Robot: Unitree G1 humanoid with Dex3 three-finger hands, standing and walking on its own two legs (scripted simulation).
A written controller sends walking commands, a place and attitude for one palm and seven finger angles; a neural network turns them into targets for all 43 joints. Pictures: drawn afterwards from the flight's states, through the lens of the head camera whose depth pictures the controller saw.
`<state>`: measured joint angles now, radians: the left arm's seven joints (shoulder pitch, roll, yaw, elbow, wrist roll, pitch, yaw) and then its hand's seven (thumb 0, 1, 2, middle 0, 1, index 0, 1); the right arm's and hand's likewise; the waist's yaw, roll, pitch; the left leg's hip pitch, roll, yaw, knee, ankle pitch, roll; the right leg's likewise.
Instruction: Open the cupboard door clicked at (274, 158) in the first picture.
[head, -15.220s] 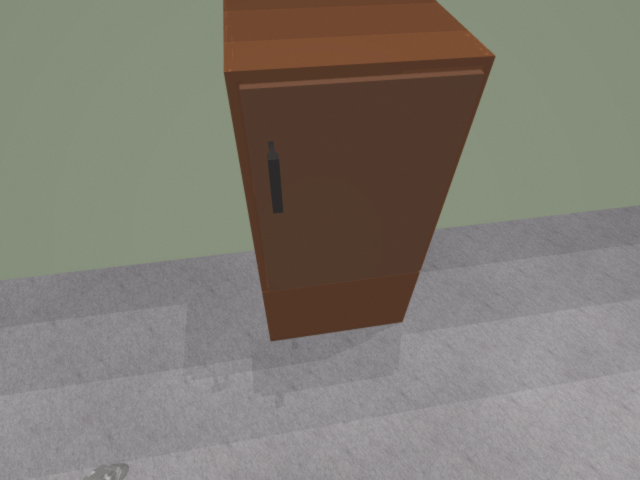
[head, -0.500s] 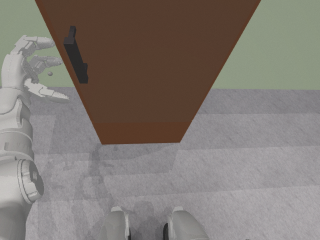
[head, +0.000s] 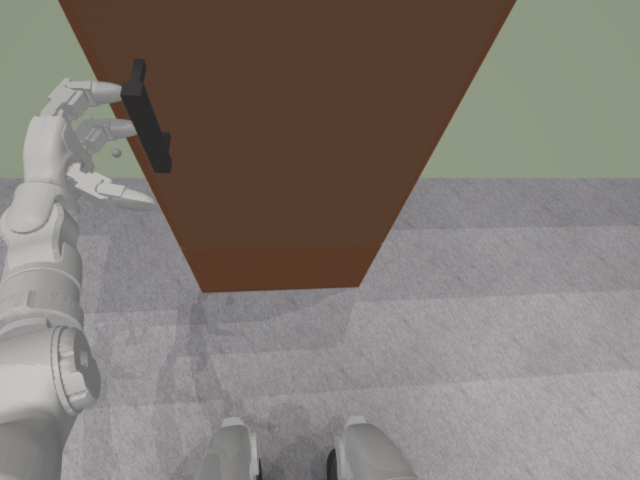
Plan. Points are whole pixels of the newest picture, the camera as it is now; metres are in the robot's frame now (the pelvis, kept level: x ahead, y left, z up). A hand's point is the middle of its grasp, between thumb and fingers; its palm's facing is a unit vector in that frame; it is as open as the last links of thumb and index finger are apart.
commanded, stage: slide the fingers in behind the handle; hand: left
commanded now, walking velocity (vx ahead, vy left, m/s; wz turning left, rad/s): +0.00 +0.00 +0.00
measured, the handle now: (151, 120) +0.54 +0.18 +0.07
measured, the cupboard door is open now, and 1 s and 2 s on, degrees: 0 0 0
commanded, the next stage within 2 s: close the thumb around the handle in 1.22 s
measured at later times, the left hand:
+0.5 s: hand (150, 154) +0.49 +0.18 +0.07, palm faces -0.02 -1.00 +0.00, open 14.0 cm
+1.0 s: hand (169, 156) +0.49 +0.16 +0.07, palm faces +0.00 -1.00 -0.03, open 14.0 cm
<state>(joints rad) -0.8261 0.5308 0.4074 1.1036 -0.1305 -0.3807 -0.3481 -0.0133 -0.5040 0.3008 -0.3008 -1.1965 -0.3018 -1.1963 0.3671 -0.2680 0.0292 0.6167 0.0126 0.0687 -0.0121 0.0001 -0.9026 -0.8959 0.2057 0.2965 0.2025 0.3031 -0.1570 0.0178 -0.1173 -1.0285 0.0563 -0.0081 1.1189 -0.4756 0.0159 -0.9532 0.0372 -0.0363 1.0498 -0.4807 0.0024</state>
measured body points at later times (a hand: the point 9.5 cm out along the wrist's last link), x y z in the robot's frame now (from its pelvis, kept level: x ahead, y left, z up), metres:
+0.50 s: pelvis +0.00 +0.00 +0.00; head +0.12 +0.02 +0.44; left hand +0.48 +0.23 +0.07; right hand +0.03 -0.27 -0.11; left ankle +0.02 +0.11 -0.66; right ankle +0.01 -0.13 -0.66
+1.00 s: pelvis -0.01 -0.01 +0.00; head +0.11 +0.00 +0.43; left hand +0.48 +0.21 +0.07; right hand +0.03 -0.28 -0.12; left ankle +0.02 +0.11 -0.66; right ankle +0.01 -0.13 -0.66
